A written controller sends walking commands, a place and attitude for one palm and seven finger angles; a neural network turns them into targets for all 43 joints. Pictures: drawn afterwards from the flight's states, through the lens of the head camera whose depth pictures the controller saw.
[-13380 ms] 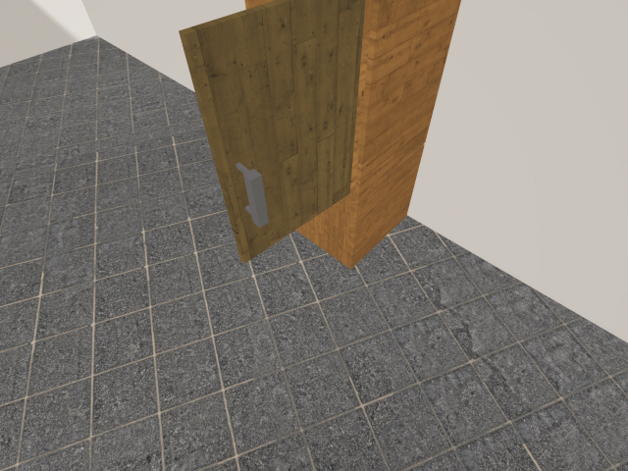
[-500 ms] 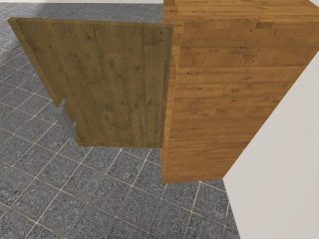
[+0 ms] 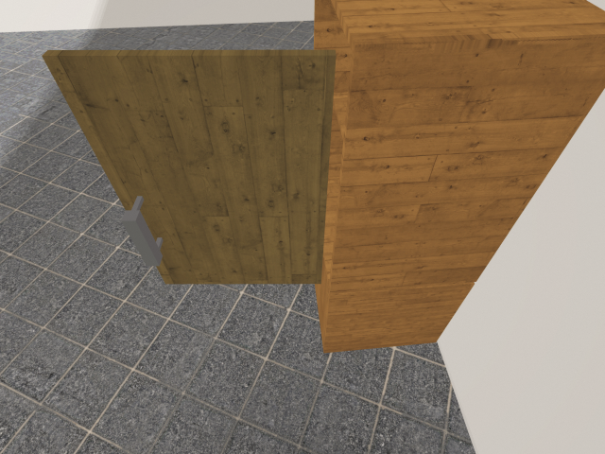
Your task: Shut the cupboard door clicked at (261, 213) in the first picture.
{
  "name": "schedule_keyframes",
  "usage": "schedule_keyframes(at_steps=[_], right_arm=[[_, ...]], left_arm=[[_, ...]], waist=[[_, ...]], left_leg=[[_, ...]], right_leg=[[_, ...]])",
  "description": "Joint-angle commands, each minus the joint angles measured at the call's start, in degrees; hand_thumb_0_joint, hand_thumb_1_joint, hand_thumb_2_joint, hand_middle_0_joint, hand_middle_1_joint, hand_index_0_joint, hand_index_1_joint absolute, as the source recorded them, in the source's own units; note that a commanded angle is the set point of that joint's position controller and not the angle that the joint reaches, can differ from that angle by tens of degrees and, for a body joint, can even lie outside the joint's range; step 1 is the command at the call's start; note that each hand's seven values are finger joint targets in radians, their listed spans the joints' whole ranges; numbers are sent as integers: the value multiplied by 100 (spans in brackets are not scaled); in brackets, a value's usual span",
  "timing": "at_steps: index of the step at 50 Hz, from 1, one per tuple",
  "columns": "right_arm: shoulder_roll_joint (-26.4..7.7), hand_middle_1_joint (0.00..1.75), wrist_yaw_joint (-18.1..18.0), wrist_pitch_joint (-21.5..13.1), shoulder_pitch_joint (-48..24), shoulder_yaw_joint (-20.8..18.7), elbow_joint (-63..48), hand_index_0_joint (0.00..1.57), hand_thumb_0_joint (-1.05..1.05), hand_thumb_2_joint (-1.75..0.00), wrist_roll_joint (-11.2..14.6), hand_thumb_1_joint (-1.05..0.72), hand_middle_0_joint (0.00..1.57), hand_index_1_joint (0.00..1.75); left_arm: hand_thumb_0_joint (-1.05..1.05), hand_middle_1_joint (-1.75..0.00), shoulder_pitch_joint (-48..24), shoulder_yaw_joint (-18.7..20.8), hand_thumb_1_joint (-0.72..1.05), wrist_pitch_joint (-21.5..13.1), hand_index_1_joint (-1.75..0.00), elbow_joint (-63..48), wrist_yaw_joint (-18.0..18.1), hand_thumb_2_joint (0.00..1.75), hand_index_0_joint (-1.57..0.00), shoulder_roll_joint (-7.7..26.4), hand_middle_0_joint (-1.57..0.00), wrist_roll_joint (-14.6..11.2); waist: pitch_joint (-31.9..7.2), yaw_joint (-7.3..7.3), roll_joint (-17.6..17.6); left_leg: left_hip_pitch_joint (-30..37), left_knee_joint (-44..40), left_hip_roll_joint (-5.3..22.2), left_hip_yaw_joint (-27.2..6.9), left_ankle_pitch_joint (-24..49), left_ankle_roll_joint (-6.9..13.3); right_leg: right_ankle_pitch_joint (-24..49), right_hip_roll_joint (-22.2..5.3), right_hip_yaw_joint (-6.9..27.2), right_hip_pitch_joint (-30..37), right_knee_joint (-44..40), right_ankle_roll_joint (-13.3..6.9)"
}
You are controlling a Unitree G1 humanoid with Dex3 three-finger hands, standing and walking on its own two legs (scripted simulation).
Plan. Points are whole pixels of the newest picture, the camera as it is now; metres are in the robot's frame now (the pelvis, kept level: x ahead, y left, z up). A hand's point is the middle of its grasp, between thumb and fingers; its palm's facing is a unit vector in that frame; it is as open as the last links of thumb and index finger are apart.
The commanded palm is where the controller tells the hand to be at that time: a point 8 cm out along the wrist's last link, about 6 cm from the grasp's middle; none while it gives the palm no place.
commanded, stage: look again from close up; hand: left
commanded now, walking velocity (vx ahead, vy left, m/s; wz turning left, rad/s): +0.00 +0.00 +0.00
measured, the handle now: (146, 231) +0.52 +0.36 -0.10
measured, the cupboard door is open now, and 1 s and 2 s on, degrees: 85 85 85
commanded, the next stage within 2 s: shuffle to correct the standing spot in 0.06 s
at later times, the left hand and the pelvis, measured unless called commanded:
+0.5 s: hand out of the picture +0.04 +0.20 -0.19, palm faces +0.04 -0.97 -0.23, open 7.4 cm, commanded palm none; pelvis +0.03 +0.01 -0.01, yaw +1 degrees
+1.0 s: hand out of the picture +0.04 +0.25 -0.18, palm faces +0.11 -0.96 -0.24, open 7.4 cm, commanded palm none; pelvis +0.08 +0.06 -0.01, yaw +2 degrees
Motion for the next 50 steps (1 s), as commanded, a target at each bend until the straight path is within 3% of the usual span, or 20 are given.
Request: schedule_keyframes(at_steps=[1, 10, 15, 18, 20, 21, 23, 24, 26, 30, 31, 32, 33, 34, 36, 39, 45, 48, 49, 50], right_arm=[[-848, 30, -79, -174, 47, -178, -167, 20, 0, -90, 1, -90, 20, 30], [-849, 30, -74, -145, -48, -154, 72, 20, 0, -90, 3, -90, 20, 30], [-591, 30, -29, 17, 18, -145, -80, 20, 0, -90, -39, -90, 20, 30], [-548, 30, -20, 23, 111, -168, -144, 20, 0, -90, -42, -90, 20, 30], [-561, 30, -16, -20, 339, -177, -110, 20, 0, -90, -34, -90, 20, 30], [-674, 30, -16, -32, 447, -196, -54, 20, 0, -90, -43, -90, 20, 30], [-978, 30, -59, -24, 696, -266, -68, 20, 0, -90, -64, -90, 20, 30], [-942, 30, -85, -14, 818, -272, -103, 20, 0, -90, -65, -90, 20, 30], [-787, 30, -102, 5, 723, -247, -181, 20, 0, -90, -73, -90, 20, 30], [-780, 30, -98, -5, 361, -275, -363, 20, 0, -90, -46, -90, 20, 30], [-687, 30, -86, -19, 276, -271, -390, 20, 0, -90, 4, -90, 20, 30], [-482, 30, -52, -47, 292, -274, -539, 20, 0, -90, 61, -90, 20, 30], [-530, 30, -52, -16, 146, -315, -642, 20, 0, -90, -12, -90, 20, 30], [-484, 30, -56, 56, -89, -325, -600, 20, 0, -90, -44, -90, 20, 30], [-366, 30, 28, 125, -134, -343, -524, 20, 0, -90, -31, -90, 20, 30], [-231, 30, 143, 218, -134, -327, -519, 20, 0, -90, -19, -90, 20, 30], [-167, 30, 211, 185, -547, -314, -695, 20, 0, -90, 39, -90, 20, 30], [-301, 30, 173, 104, -50, -347, -581, 20, 0, -90, 33, -90, 20, 30], [-501, 30, 126, 71, 306, -393, -464, 20, 0, -90, -5, -90, 20, 30], [-1000, 30, 84, 58, 631, -511, -438, 20, 0, -90, -54, -90, 20, 30]], left_arm=[[0, -30, 35, 173, 90, -119, -30, -199, 15, 90, -20, 813, -20, -18], [0, -30, -12, 185, 90, -122, -30, -7, 17, 90, -20, 896, -20, -19], [0, -30, 239, 301, 90, -38, -30, -49, 35, 90, -20, 1030, -20, 2], [0, -30, 240, 398, 90, -31, -30, -164, 63, 90, -20, 1128, -20, 22], [0, -30, 110, 432, 90, -5, -30, -266, 63, 90, -20, 1075, -20, 28], [0, -30, 33, 418, 90, 27, -30, -326, 51, 90, -20, 949, -20, 28], [0, -30, -92, 332, 90, 75, -30, -452, 42, 90, -20, 579, -20, 49], [0, -30, -220, 304, 90, 84, -30, -515, 51, 90, -20, 491, -20, 49], [0, -30, -311, 322, 90, 72, -30, -579, 31, 90, -20, 416, -20, 29], [0, -30, 389, 337, 90, 12, -30, -390, 17, 90, -20, 235, -20, 27], [0, -30, 784, 387, 90, -57, -30, -281, 40, 90, -20, 425, -20, 41], [0, -30, 1231, 499, 90, -134, -30, -184, 97, 90, -20, 959, -20, 89], [0, -30, 1415, 534, 90, -157, -30, -142, 93, 90, -20, 1201, -20, 36], [0, -30, 1325, 522, 90, -186, -30, -132, 131, 90, -20, 1069, -20, 38], [0, -30, 893, 494, 90, -175, -30, -244, 159, 90, -20, 840, -20, 55], [0, -30, 645, 491, 90, -187, -30, -346, 119, 90, -20, 803, -20, 69], [0, -30, 617, 630, 90, -112, -30, -354, 79, 90, -20, 1126, -20, 114], [0, -30, 459, 682, 90, -33, -30, -381, 85, 90, -20, 1183, -20, 106], [0, -30, 518, 640, 90, 6, -30, -399, 87, 90, -20, 1021, -20, 95], [0, -30, 583, 626, 90, 59, -30, -468, 77, 90, -20, 714, -20, 38]], waist=[[-91, -33, -94], [-198, -16, -88], [102, 40, -568], [158, 48, -835], [25, -50, -488], [45, -82, 32], [98, -116, 1174], [126, -184, 1100], [136, -108, 783], [-225, 271, 530], [-346, 461, -15], [-513, 514, -1417], [-302, 509, -1358], [-65, 507, -1220], [145, 298, -837], [-33, 154, -1088], [-8, 254, -1152], [-206, -13, -1080], [-430, -150, -547], [-728, -262, 760]], left_leg=[[-37, -703, 696, -724, 786, 147], [97, -529, 643, -560, 985, 62], [-537, 179, 248, -166, 36, -105], [-646, 375, 205, -76, -148, -135], [-176, -88, 270, -198, 416, -82], [38, -233, 493, -500, 981, 56], [540, -705, 1303, -1568, 2027, 713], [737, -820, 1503, -1783, 2465, 999], [609, -594, 1541, -1639, 3038, 1220], [36, -23, 1066, -891, 2756, 821], [-497, 500, 818, -662, 2129, 562], [-1735, 1673, 149, -57, 194, 108], [-2237, 2697, -68, -149, -1816, -151], [-2347, 3253, 179, -488, -1862, -216], [-2547, 3733, 340, -448, -1314, -284], [-2255, 3457, 342, -136, -525, -391], [-1336, 1556, 200, 327, -175, -402], [-71, 211, 70, 537, 492, -342], [663, -155, 207, 522, 993, -259], [1293, -196, 1277, -698, 2281, 231]], right_leg=[[681, -330, 399, 92, -531, -275], [1021, -491, 472, 236, -544, -303], [346, -1137, 1102, 160, -852, -644], [728, -1429, 1302, 154, -816, -832], [953, -1120, 862, -9, -316, -682], [687, -717, 404, -193, 111, -495], [-1018, 50, -439, -1067, 1296, -185], [-1755, 82, -356, -1469, 1873, -196], [-1800, -68, -272, -1436, 2080, -276], [-226, -63, -462, -1, 413, -248], [686, -406, -94, 878, -334, -319], [1994, -1906, 1848, 1811, -846, -804], [3514, -2859, 2516, 1648, -1058, -1492], [4046, -2790, 2457, 1205, -984, -1618], [3996, -2311, 1538, 960, -853, -1442], [3448, -1730, 543, 600, -951, -1023], [2740, -1587, 239, 246, -759, -811], [2336, -1376, 59, -153, -20, -558], [1974, -1111, -94, -393, 734, -437], [-60, -494, -580, -1191, 1839, -164]])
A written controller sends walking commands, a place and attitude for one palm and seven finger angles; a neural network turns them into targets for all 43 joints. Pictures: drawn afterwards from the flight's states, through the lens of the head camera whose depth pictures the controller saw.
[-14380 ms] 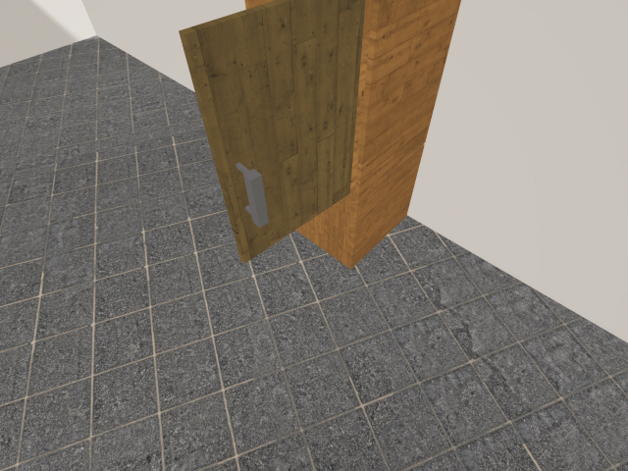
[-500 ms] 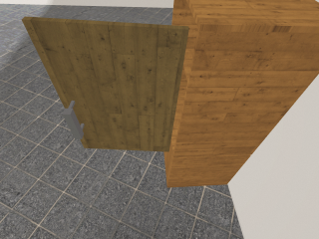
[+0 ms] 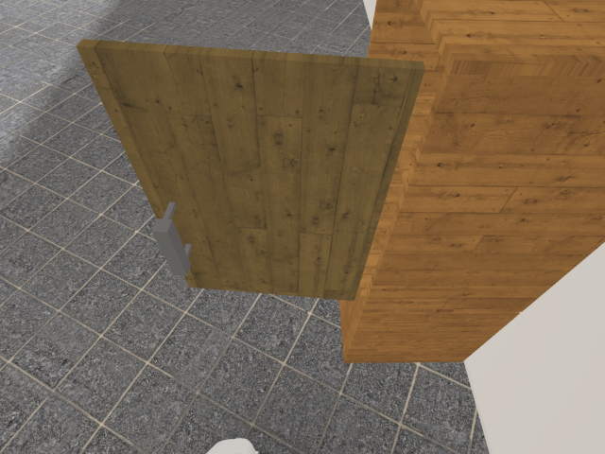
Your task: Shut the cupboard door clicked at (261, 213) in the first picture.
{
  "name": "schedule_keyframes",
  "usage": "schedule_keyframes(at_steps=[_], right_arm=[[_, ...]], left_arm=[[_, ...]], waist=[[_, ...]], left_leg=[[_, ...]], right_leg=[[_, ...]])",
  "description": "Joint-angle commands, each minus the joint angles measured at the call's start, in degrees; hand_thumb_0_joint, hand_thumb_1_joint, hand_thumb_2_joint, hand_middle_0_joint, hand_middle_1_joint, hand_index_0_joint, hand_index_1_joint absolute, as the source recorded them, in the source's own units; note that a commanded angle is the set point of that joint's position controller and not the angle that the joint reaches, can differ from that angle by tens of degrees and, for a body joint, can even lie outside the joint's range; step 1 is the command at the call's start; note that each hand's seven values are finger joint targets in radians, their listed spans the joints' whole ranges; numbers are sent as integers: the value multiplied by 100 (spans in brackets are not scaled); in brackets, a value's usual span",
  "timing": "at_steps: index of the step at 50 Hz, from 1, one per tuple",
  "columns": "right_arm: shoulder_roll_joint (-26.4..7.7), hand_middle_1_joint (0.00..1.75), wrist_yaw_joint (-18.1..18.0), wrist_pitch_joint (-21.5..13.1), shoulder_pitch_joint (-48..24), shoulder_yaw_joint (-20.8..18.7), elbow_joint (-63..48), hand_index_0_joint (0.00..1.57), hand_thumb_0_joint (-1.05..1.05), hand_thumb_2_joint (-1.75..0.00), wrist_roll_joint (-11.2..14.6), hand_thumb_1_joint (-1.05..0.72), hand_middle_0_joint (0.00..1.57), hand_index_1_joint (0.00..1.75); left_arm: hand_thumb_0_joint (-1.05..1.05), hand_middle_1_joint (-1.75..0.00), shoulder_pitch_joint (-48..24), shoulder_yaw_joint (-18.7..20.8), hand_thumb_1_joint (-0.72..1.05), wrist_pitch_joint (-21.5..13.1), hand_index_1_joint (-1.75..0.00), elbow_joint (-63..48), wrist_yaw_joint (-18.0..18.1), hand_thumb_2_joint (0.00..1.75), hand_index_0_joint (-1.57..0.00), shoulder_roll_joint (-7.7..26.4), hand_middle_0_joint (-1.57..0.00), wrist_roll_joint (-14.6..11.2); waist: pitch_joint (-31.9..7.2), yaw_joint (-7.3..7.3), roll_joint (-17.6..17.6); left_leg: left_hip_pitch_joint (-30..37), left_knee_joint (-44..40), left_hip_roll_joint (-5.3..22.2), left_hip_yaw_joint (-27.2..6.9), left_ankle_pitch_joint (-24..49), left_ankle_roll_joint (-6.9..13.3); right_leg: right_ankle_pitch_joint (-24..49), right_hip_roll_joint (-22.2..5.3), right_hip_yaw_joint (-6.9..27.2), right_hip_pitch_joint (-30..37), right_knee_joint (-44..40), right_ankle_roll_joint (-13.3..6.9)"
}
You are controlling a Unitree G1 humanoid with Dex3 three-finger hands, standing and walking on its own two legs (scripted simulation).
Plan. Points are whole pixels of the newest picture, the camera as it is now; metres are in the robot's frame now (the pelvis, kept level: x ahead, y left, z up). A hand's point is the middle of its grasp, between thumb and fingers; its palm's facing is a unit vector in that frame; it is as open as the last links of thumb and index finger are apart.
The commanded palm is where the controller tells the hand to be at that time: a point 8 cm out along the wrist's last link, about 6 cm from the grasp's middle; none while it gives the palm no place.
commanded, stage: shuffle to correct the standing spot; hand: left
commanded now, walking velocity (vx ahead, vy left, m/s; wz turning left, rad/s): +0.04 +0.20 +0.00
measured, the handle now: (176, 239) +0.45 +0.29 -0.09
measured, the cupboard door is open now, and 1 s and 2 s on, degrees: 85 85 85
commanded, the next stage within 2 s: come to a stop and stand still in 0.10 s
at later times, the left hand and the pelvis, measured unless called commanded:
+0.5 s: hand out of the picture +0.04 +0.22 -0.15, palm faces +0.03 -0.96 -0.26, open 7.3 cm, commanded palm none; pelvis +0.02 +0.04 +0.01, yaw -1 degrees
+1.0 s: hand out of the picture +0.05 +0.31 -0.16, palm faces -0.04 -0.97 -0.25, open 7.4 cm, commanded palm none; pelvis +0.02 +0.12 +0.01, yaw -3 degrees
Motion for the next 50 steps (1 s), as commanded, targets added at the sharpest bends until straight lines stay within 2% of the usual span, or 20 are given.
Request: schedule_keyframes(at_steps=[1, 2, 3, 5, 12, 13, 14, 15, 16, 19, 23, 24, 25, 26, 29, 31, 33, 37, 42, 50], right_arm=[[-1311, 30, -147, -82, 1434, -293, -60, 20, 0, -90, -81, -90, 20, 30], [-1261, 30, -186, -42, 1284, -260, -141, 20, 0, -90, -95, -90, 20, 30], [-1065, 30, -236, -39, 1002, -228, -197, 20, 0, -90, -122, -90, 20, 30], [-658, 30, -240, -33, 246, -128, -461, 20, 0, -90, -147, -90, 20, 30], [-566, 30, -201, -6, 367, -123, -466, 20, 0, -90, -114, -90, 20, 30], [-385, 30, -176, -39, 415, -110, -459, 20, 0, -90, -65, -90, 20, 30], [-112, 30, -153, -39, 530, -73, -508, 20, 0, -90, -1, -90, 20, 30], [-243, 30, -148, 5, 419, -115, -572, 20, 0, -90, -58, -90, 20, 30], [-242, 30, -157, 81, 298, -134, -490, 20, 0, -90, -115, -90, 20, 30], [-150, 30, -127, 27, 671, -107, -86, 20, 0, -90, -74, -90, 20, 30], [56, 30, -161, -36, 527, -25, 53, 20, 0, -90, -29, -90, 20, 30], [-157, 30, -169, -154, 126, -5, -484, 20, 0, -90, -58, -90, 20, 30], [-162, 30, -136, -114, 380, -68, -507, 20, 0, -90, -41, -90, 20, 30], [-131, 30, -89, -133, 483, 0, -531, 20, 0, -90, -15, -90, 20, 30], [-85, 30, -163, -157, 671, 54, -536, 20, 0, -90, 19, -90, 20, 30], [-159, 30, -189, -163, 1043, 63, -322, 20, 0, -90, -10, -90, 20, 30], [-502, 30, -201, -197, 1139, 40, -244, 20, 0, -90, -70, -90, 20, 30], [-539, 30, -232, -217, 836, 114, -192, 20, 0, -90, -100, -90, 20, 30], [-562, 30, -255, -284, 953, 144, -88, 20, 0, -90, -71, -90, 20, 30], [-516, 30, -294, -341, 1107, 201, 188, 20, 0, -90, -49, -90, 20, 30]], left_arm=[[0, -30, -93, 186, 90, 108, -30, -583, 93, 90, -20, 475, -20, -86], [0, -30, -286, 159, 90, 128, -30, -729, 134, 90, -20, 393, -20, -100], [0, -30, -364, 163, 90, 114, -30, -668, 200, 90, -20, 365, -20, -101], [0, -30, -283, 194, 90, 173, -30, -505, 170, 90, -20, 516, -20, -95], [0, -30, 491, 35, 90, 104, -30, -360, 120, 90, -20, 159, -20, -61], [0, -30, 612, 53, 90, 39, -30, -347, 138, 90, -20, 310, -20, -27], [0, -30, 495, 93, 90, -38, -30, -410, 141, 90, -20, 767, -20, 12], [0, -30, 336, 107, 90, -27, -30, -563, 84, 90, -20, 1110, -20, -42], [0, -30, 231, 148, 90, -85, -30, -557, 104, 90, -20, 1020, -20, -49], [0, -30, -309, 15, 90, -197, -30, -614, 51, 90, -20, 631, -20, -62], [0, -30, 13, 48, 90, -197, -30, -412, 41, 90, -20, 696, -20, -72], [0, -30, 740, -39, 90, -273, -30, -282, 275, 90, -20, 725, -20, -23], [0, -30, 412, -64, 90, -353, -30, -456, 230, 90, -20, 942, -20, -50], [0, -30, 169, -10, 90, -360, -30, -606, 189, 90, -20, 1032, -20, -52], [0, -30, -7, -48, 90, -289, -30, -595, 189, 90, -20, 895, -20, -43], [0, -30, -297, -94, 90, -183, -30, -571, 156, 90, -20, 820, -20, -102], [0, -30, -260, -133, 90, -75, -30, -565, 122, 90, -20, 512, -20, -147], [0, -30, -310, -147, 90, 29, -30, -508, 66, 90, -20, 480, -20, -114], [0, -30, -260, -178, 90, -8, -30, -399, 39, 90, -20, 452, -20, -112], [0, -30, -246, -202, 90, -11, -30, -248, 66, 90, -20, 494, -20, -148]], waist=[[-977, -635, 1975], [-731, -615, 1488], [-1064, -570, 2132], [-760, -272, 1656], [-622, 53, 590], [-567, 98, -39], [-405, -27, -1324], [-231, -23, -1177], [-114, -75, -1221], [-137, -407, -676], [-381, -210, -357], [-523, -66, -347], [-792, -379, 123], [-1211, -348, 442], [-967, -433, -243], [-639, -563, -364], [-143, -466, 540], [274, -318, 1526], [-15, -294, 475], [-209, -320, 528]], left_leg=[[1885, -1300, 1902, -1933, 2966, 1313], [1449, -1390, 1994, -1922, 2673, 1694], [1441, -1440, 1804, -1986, 2213, 1690], [665, -1521, 1271, -1297, 1494, 1415], [55, -1124, 963, -985, 778, 1183], [-286, -709, 665, -768, 28, 855], [-1014, 163, 5, -206, -1123, 339], [-856, 1004, -158, -373, -1717, 165], [-855, 1585, -133, -554, -1625, 122], [-557, 1922, -31, -544, -847, 31], [-170, 888, -78, -198, -934, -66], [-412, 1620, -308, -258, -1676, -20], [-491, 1546, 20, -530, -1123, 159], [-249, 1274, -90, -288, -923, 126], [337, 266, -193, -232, -1014, 131], [1138, -801, -164, -210, -315, 143], [1053, -1158, 479, -846, 236, 370], [-15, -1883, 549, -1284, -839, 528], [347, -1837, 469, -1194, -402, 551], [842, -1573, 407, -998, 1002, 513]], right_leg=[[-1867, 571, -163, -1786, 2893, -273], [-1876, 556, 173, -2151, 3578, -361], [-1591, 455, 289, -2211, 3984, -419], [-899, 362, 207, -1936, 3924, -417], [468, 498, -103, 20, 8, -307], [820, 198, 328, 478, -898, -345], [752, -1117, 2100, 619, -1684, -804], [802, -1855, 2632, -148, -2085, -1384], [1208, -1694, 2727, -407, -2189, -1374], [2903, -847, 1209, -201, -1650, -1227], [3865, -667, 808, 397, -1396, -1292], [6926, -907, 2104, 825, -1157, -1021], [6137, -899, 1364, 991, -839, -1071], [5878, -780, 1229, 1171, -789, -1189], [4378, -588, 902, 708, -913, -1204], [2341, -269, 698, -83, -903, -913], [558, 179, 574, -678, -839, -572], [213, 534, 253, -157, -620, -456], [659, 398, 342, 36, -775, -461], [1224, 280, 368, 166, -756, -439]])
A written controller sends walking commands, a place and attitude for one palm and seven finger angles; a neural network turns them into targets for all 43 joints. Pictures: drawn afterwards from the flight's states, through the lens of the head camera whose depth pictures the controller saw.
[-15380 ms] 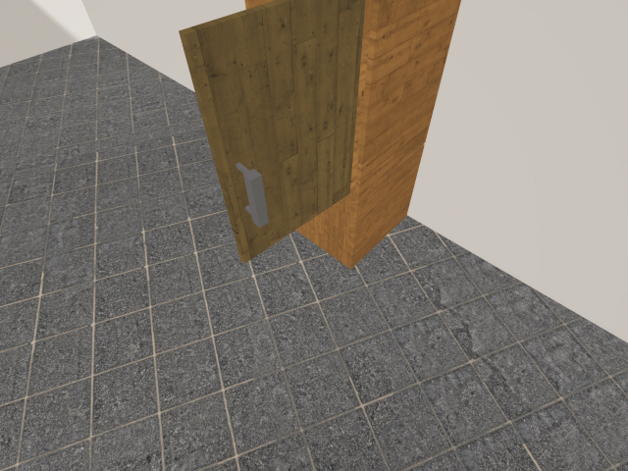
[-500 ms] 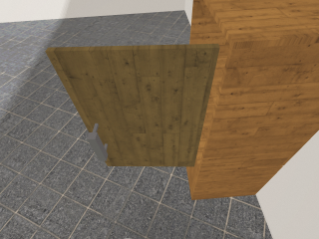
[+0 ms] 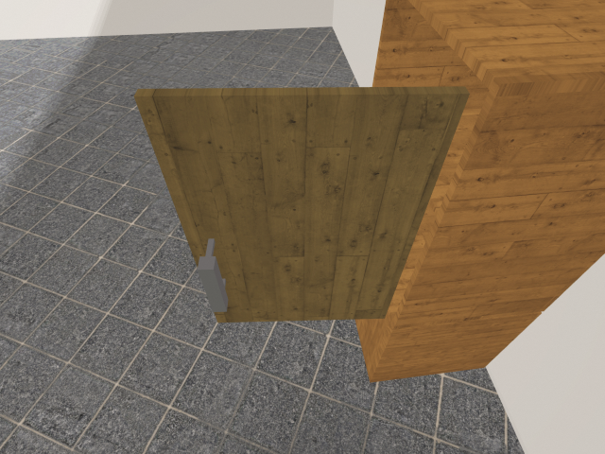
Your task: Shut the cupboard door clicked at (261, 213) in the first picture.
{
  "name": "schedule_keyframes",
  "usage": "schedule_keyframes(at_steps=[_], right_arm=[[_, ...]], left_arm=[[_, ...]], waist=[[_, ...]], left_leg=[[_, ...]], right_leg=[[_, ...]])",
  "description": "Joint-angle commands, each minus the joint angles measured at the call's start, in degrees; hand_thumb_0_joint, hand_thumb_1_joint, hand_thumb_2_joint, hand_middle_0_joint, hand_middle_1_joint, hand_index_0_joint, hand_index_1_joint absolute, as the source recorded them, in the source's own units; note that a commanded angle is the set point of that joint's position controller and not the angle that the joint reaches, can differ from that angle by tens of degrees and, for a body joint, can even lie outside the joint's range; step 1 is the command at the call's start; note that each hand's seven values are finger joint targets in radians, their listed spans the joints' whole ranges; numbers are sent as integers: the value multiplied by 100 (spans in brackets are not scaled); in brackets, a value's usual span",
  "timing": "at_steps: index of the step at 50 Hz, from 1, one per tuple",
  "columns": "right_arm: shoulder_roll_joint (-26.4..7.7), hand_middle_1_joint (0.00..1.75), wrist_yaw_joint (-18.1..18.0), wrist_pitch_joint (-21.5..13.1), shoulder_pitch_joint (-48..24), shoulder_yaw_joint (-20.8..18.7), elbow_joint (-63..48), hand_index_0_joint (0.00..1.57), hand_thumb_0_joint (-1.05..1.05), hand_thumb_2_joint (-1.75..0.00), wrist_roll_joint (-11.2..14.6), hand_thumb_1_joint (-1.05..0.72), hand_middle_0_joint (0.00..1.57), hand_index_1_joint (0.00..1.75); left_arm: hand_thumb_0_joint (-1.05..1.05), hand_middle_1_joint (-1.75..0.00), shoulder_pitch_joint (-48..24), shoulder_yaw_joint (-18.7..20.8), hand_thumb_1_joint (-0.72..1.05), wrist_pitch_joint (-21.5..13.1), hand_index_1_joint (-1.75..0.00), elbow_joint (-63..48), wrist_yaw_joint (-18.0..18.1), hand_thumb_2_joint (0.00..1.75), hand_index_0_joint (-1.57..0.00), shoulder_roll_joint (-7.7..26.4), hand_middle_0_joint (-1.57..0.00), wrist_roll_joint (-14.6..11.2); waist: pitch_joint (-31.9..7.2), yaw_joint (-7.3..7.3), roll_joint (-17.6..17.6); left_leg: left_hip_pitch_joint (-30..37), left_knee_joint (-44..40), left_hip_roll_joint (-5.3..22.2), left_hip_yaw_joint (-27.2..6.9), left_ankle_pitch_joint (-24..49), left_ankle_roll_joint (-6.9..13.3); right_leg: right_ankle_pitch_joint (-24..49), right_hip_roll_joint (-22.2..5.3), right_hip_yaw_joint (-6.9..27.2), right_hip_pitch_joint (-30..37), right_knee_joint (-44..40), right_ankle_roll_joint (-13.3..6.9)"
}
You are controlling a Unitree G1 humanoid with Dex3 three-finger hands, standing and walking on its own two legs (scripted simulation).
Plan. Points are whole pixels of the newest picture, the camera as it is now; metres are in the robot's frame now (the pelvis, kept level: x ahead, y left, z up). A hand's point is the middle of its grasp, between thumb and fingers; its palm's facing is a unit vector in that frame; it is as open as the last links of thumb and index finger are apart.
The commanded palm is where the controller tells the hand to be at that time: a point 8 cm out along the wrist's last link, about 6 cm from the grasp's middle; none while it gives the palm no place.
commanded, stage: come to a stop and stand still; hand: left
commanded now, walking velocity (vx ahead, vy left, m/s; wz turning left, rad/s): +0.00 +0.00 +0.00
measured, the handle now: (215, 275) +0.43 +0.19 -0.10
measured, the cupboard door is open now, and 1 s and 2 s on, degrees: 85 85 85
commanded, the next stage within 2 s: look again from close up in 0.86 s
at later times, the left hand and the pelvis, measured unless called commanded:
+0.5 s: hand out of the picture +0.05 +0.17 -0.18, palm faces +0.00 -0.98 -0.21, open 7.4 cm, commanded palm none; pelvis +0.03 +0.00 +0.00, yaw -1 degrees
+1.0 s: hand out of the picture +0.04 +0.15 -0.18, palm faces +0.02 -0.98 -0.20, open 7.4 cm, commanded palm none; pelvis +0.03 -0.02 +0.00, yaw +0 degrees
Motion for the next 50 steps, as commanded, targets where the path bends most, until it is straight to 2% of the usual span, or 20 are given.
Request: schedule_keyframes(at_steps=[1, 8, 16, 20, 29, 37, 41, 47, 50], right_arm=[[-664, 30, -81, -176, 124, -136, -195, 20, 0, -90, 3, -90, 20, 30], [-636, 30, -120, -171, 126, -144, -10, 20, 0, -90, 12, -90, 20, 30], [-597, 30, -152, -169, 82, -160, 110, 20, 0, -90, 19, -90, 20, 30], [-596, 30, -157, -158, 22, -153, 135, 20, 0, -90, 17, -90, 20, 30], [-569, 30, -149, -149, -71, -154, 190, 20, 0, -90, 19, -90, 20, 30], [-550, 30, -153, -152, -77, -150, 249, 20, 0, -90, 28, -90, 20, 30], [-506, 30, -153, -142, -55, -143, 304, 20, 0, -90, 30, -90, 20, 30], [-479, 30, -143, -135, -66, -133, 363, 20, 0, -90, 32, -90, 20, 30], [-452, 30, -143, -148, -30, -130, 401, 20, 0, -90, 34, -90, 20, 30]], left_arm=[[0, -30, 230, 104, 90, -73, -30, -157, 30, 90, -20, 490, -20, -33], [0, -30, 255, 97, 90, -65, -30, -10, 70, 90, -20, 442, -20, -41], [0, -30, 302, 104, 90, -76, -30, 80, 89, 90, -20, 414, -20, -35], [0, -30, 311, 108, 90, -68, -30, 116, 91, 90, -20, 398, -20, -37], [0, -30, 322, 104, 90, -110, -30, 124, 88, 90, -20, 434, -20, -34], [0, -30, 303, 109, 90, -125, -30, 128, 85, 90, -20, 462, -20, -38], [0, -30, 317, 103, 90, -133, -30, 160, 78, 90, -20, 453, -20, -48], [0, -30, 337, 84, 90, -137, -30, 202, 69, 90, -20, 408, -20, -50], [0, -30, 390, 91, 90, -158, -30, 236, 70, 90, -20, 418, -20, -50]], waist=[[45, 44, 133], [46, 7, 108], [0, -9, 26], [27, 2, 88], [-39, 0, -79], [-29, 10, -33], [45, 13, -118], [187, 25, -60], [57, 27, -79]], left_leg=[[-292, -723, 843, -860, 1579, -12], [2, -535, 826, -724, 2281, -48], [222, -441, 813, -635, 2631, -52], [222, -466, 806, -609, 2532, -66], [275, -450, 788, -585, 2378, -84], [296, -479, 805, -564, 2430, -106], [270, -556, 812, -564, 2172, -115], [167, -639, 803, -556, 1786, -128], [238, -625, 806, -548, 1899, -144]], right_leg=[[560, -104, 176, 340, -174, -348], [958, -134, 201, 371, -103, -324], [1429, -165, 233, 429, -79, -329], [1437, -193, 246, 451, -110, -326], [1916, -278, 295, 559, -194, -374], [1994, -276, 279, 619, -271, -373], [1925, -258, 302, 624, -351, -385], [1633, -260, 335, 562, -502, -373], [1823, -277, 330, 656, -493, -382]])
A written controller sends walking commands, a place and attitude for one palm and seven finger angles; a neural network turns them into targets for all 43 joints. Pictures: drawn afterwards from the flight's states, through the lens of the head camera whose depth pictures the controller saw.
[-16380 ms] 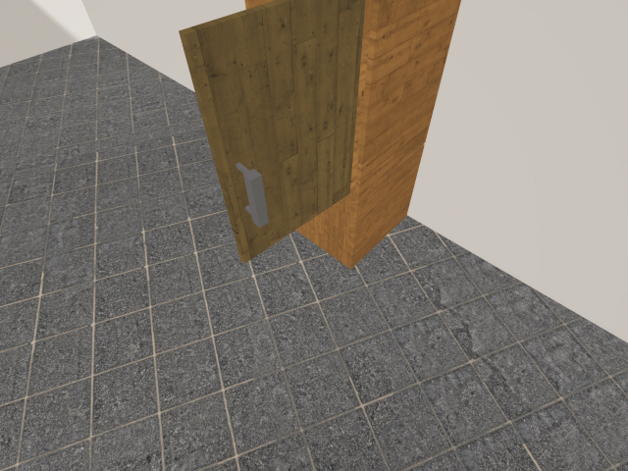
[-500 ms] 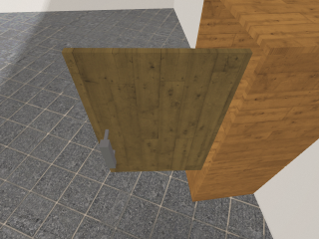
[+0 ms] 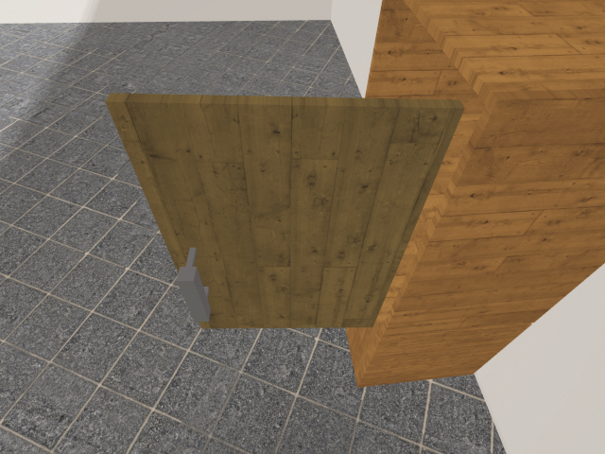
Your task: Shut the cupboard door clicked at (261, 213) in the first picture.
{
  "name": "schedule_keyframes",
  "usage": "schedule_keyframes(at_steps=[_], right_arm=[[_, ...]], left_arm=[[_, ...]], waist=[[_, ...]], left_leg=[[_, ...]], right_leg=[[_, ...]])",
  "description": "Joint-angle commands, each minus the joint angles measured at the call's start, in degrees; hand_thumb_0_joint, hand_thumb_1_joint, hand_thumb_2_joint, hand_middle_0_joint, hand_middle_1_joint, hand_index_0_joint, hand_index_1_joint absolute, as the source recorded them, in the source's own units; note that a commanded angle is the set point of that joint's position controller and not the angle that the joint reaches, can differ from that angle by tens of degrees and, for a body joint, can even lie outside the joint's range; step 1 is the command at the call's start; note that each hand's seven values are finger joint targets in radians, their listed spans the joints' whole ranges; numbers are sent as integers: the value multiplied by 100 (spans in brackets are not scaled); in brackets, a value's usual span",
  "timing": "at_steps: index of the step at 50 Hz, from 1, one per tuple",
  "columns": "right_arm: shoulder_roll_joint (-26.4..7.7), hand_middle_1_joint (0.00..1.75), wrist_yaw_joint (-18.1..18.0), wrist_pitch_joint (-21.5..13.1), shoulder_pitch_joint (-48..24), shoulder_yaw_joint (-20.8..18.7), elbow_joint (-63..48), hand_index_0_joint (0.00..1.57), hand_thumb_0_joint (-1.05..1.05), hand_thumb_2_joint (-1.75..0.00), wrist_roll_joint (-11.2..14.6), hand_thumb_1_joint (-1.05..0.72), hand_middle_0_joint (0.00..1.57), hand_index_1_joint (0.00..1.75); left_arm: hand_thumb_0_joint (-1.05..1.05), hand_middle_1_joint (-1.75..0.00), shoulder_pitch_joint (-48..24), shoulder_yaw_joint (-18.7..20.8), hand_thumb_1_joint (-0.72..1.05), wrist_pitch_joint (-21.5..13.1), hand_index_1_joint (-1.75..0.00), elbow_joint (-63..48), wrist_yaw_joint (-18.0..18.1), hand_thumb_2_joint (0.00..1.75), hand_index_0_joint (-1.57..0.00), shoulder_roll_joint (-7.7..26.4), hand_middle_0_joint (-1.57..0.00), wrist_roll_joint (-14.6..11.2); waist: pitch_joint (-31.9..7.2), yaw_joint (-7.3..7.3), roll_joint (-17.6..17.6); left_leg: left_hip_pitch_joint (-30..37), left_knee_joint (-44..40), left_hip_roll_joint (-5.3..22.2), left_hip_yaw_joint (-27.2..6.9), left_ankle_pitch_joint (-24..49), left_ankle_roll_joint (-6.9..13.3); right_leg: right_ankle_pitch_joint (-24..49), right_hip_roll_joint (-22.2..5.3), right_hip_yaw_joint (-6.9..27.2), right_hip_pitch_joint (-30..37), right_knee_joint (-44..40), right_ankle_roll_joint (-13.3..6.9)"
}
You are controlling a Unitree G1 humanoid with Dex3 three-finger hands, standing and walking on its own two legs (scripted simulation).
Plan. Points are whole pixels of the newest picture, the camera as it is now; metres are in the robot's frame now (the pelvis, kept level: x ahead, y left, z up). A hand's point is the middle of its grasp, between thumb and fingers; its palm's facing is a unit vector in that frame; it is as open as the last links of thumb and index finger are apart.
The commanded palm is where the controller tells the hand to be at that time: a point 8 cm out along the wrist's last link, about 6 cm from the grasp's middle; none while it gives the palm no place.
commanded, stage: look again from close up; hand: left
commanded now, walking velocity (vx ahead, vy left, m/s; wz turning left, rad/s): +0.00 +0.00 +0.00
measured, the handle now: (197, 284) +0.39 +0.22 -0.10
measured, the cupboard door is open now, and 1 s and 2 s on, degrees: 85 85 85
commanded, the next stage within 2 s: come to a stop and stand still in 0.46 s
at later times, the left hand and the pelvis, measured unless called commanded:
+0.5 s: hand out of the picture -0.01 +0.16 -0.18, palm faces +0.03 -0.98 -0.18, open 7.4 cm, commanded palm none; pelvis -0.01 -0.01 +0.00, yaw +0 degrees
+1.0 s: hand out of the picture -0.04 +0.19 -0.18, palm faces +0.01 -0.98 -0.19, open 7.4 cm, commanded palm none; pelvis -0.05 +0.01 +0.00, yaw +0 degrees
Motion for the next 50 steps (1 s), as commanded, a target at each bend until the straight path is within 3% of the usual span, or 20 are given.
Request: schedule_keyframes(at_steps=[1, 5, 7, 20, 29, 30, 31, 32, 33, 35, 37, 39, 42, 45, 50], right_arm=[[-510, 30, -37, -104, 375, -90, -120, 20, 0, -90, -9, -90, 20, 30], [-491, 30, -41, -110, 404, -97, -83, 20, 0, -90, -9, -90, 20, 30], [-478, 30, -42, -109, 414, -88, -55, 20, 0, -90, -5, -90, 20, 30], [-391, 30, -53, -123, 541, -86, 16, 20, 0, -90, 0, -90, 20, 30], [-353, 30, -55, -132, 617, -81, 17, 20, 0, -90, 5, -90, 20, 30], [-618, 30, 16, -199, 68, -148, -351, 20, 0, -90, 48, -90, 20, 30], [-506, 30, 6, -195, 256, -140, -499, 20, 0, -90, 41, -90, 20, 30], [-360, 30, 27, -214, 771, -164, -467, 20, 0, -90, -5, -90, 20, 30], [-351, 30, 14, -198, 752, -175, -463, 20, 0, -90, 3, -90, 20, 30], [-423, 30, 2, -124, 638, -204, -501, 20, 0, -90, 17, -90, 20, 30], [-471, 30, -7, -105, 570, -190, -519, 20, 0, -90, -25, -90, 20, 30], [-500, 30, 15, -75, 402, -166, -553, 20, 0, -90, -13, -90, 20, 30], [-541, 30, 56, -47, 326, -180, -603, 20, 0, -90, -31, -90, 20, 30], [-618, 30, 94, -34, 379, -200, -632, 20, 0, -90, -49, -90, 20, 30], [-663, 30, 104, -60, 424, -198, -642, 20, 0, -90, -53, -90, 20, 30]], left_arm=[[0, -30, 385, 123, 90, -63, -30, -130, 16, 90, -20, 569, -20, -26], [0, -30, 446, 120, 90, -86, -30, -84, 27, 90, -20, 545, -20, -25], [0, -30, 441, 112, 90, -79, -30, -84, 24, 90, -20, 534, -20, -27], [0, -30, 552, 95, 90, -88, -30, 4, 24, 90, -20, 437, -20, -32], [0, -30, 605, 96, 90, -90, -30, 12, 23, 90, -20, 383, -20, -27], [0, -30, 806, 98, 90, -270, -30, 218, 232, 90, -20, 581, -20, 75], [0, -30, 926, 168, 90, -314, -30, 180, 200, 90, -20, 885, -20, 48], [0, -30, 982, 189, 90, -300, -30, 49, 175, 90, -20, 806, -20, 11], [0, -30, 820, 127, 90, -283, -30, 8, 147, 90, -20, 659, -20, -6], [0, -30, 586, 81, 90, -222, -30, -97, 95, 90, -20, 548, -20, -20], [0, -30, 480, 49, 90, -137, -30, -154, 64, 90, -20, 440, -20, -4], [0, -30, 413, 40, 90, -71, -30, -178, 38, 90, -20, 465, -20, -4], [0, -30, 386, 39, 90, -20, -30, -218, 1, 90, -20, 471, -20, 13], [0, -30, 377, 46, 90, 2, -30, -277, -22, 90, -20, 488, -20, 32], [0, -30, 503, 53, 90, -10, -30, -303, -33, 90, -20, 460, -20, 37]], waist=[[-37, -16, 47], [-127, -20, 87], [21, -11, 110], [24, -12, 177], [71, -9, 55], [111, 105, 173], [-226, -61, 341], [-923, -147, 61], [-1243, -152, -99], [-819, -168, -250], [-213, -124, 122], [149, -88, 182], [436, -65, 139], [572, -79, 188], [370, -42, 272]], left_leg=[[-272, -332, 612, -469, 1990, 100], [-217, -305, 619, -448, 2084, 74], [-284, -333, 617, -442, 2010, 76], [-272, -406, 629, -441, 1924, 66], [-294, -432, 636, -434, 1900, 73], [-814, 901, 691, -248, 2911, -150], [-848, 883, 408, -149, 2855, -215], [-787, 676, 398, -190, 1826, -158], [-623, 605, 402, -259, 1793, -122], [-581, 417, 497, -386, 1627, -76], [-699, 301, 582, -497, 2077, -16], [-922, 57, 595, -604, 1478, 22], [-1183, -275, 564, -721, 386, 74], [-1396, -600, 527, -828, -494, 86], [-1451, -770, 554, -918, -598, 118]], right_leg=[[1966, -458, 423, 200, -279, -289], [2172, -497, 423, 240, -282, -304], [2025, -475, 417, 182, -326, -294], [1870, -443, 452, 164, -403, -298], [1835, -437, 437, 142, -431, -292], [4402, -740, 673, -49, -134, -176], [6237, -916, 545, 528, 210, -319], [5726, -941, 525, 898, 533, -445], [5382, -894, 482, 994, 601, -423], [3757, -727, 423, 442, 371, -379], [2474, -524, 374, -17, 257, -364], [1251, -436, 417, -235, 9, -330], [127, -355, 441, -450, -256, -285], [-259, -317, 447, -577, -303, -262], [-14, -319, 382, -378, -249, -242]])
